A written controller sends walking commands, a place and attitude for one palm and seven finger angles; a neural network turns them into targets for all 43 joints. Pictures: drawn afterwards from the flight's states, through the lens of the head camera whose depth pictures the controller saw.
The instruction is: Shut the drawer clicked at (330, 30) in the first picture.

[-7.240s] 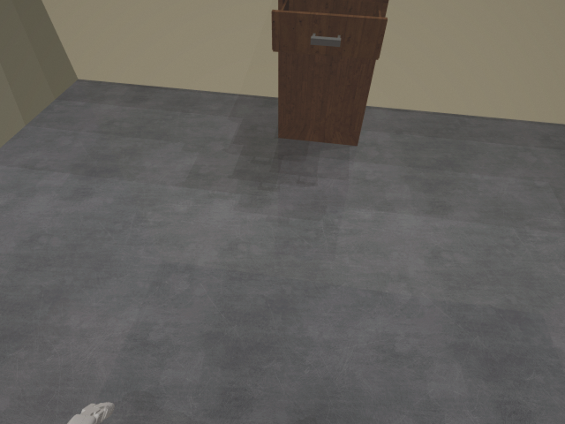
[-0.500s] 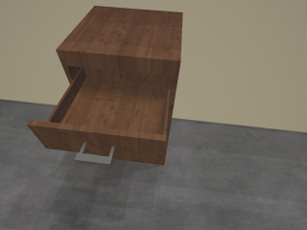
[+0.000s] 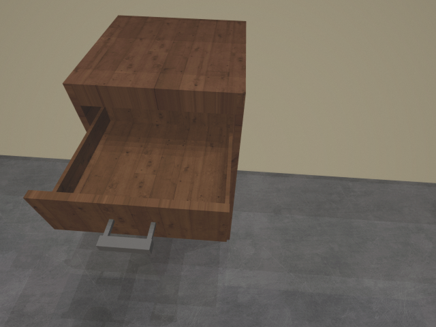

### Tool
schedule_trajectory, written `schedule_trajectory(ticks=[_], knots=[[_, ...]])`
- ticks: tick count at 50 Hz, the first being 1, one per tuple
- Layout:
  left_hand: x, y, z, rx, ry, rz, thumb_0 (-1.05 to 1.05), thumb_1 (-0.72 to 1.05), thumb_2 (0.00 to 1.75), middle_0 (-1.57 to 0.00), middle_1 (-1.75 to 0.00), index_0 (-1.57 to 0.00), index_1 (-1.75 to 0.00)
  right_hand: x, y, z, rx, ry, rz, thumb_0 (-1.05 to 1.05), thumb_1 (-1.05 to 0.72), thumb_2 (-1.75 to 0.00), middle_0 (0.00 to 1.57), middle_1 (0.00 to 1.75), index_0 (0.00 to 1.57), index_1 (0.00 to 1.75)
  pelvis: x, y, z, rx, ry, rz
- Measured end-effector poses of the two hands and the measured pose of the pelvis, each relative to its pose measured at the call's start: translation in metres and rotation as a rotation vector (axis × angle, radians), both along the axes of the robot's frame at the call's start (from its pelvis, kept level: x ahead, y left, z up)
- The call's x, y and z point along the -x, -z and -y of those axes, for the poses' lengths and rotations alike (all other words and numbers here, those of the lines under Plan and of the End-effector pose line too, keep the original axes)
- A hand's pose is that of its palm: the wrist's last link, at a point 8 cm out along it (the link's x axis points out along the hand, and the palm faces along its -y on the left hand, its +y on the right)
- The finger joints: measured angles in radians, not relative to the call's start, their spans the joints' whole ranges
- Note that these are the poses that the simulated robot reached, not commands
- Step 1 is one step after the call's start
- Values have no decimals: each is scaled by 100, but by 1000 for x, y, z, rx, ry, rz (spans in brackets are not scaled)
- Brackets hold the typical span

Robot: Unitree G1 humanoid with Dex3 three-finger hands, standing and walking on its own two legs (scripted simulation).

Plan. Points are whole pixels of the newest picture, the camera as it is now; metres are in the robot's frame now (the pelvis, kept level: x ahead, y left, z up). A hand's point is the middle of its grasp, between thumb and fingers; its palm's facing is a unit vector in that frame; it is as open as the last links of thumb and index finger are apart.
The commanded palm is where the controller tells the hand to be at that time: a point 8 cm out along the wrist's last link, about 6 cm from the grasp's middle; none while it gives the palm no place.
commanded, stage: come to a stop and stand still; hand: left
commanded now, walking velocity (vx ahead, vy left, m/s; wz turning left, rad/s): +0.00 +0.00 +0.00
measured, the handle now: (128, 235) +0.30 +0.22 -0.06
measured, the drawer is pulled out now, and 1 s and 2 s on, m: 0.30 0.30 0.30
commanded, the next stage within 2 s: look again from close up in 0.40 s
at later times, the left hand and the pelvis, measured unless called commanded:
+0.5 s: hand out of the picture +0.01 +0.16 -0.18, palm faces +0.05 -0.98 -0.19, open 7.3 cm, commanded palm none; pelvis +0.01 -0.01 +0.00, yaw +0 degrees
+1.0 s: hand out of the picture +0.02 +0.19 -0.17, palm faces +0.01 -0.97 -0.24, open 7.4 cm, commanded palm none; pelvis +0.00 +0.00 -0.01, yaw +0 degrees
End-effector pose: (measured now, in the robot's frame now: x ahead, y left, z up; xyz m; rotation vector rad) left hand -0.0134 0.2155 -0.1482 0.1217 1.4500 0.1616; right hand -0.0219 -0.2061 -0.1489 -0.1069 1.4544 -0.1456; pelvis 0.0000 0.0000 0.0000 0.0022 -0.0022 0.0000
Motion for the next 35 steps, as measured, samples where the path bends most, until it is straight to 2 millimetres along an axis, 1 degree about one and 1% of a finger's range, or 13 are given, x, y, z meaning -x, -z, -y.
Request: schedule_trajectory(ticks=[6,12,22,27,31,35], knots=[[-12,-2,-2,-17,2,23,1,92,90,-20,-29,-20,-30,1,2,-2,-11,8,-12,1,-91,-90,20,30,20,30,-5,0,3,1,-1,1],[-18,-2,0,-23,4,30,1,92,90,-20,-29,-20,-30,-5,3,2,-11,10,-5,1,-91,-90,20,30,20,30,-8,1,6,2,-1,0],[-15,-1,5,-16,-7,29,0,92,90,-20,-29,-20,-30,-17,1,13,11,-3,21,1,-91,-90,20,30,20,30,-11,1,10,3,-5,4],[-11,0,7,-20,-1,37,0,92,90,-20,-29,-20,-30,-23,2,19,20,-16,39,1,-91,-90,20,30,20,30,-7,3,9,14,-8,-2],[-6,3,1,-20,18,41,0,92,90,-20,-29,-20,-30,-30,4,21,29,-20,95,1,-91,-90,20,29,20,30,-2,7,3,12,-8,-5],[-9,2,-7,-31,23,57,0,91,90,-20,-29,-20,-30,-34,7,16,23,-32,129,1,-91,-90,20,29,20,30,-1,9,-1,5,-6,6]])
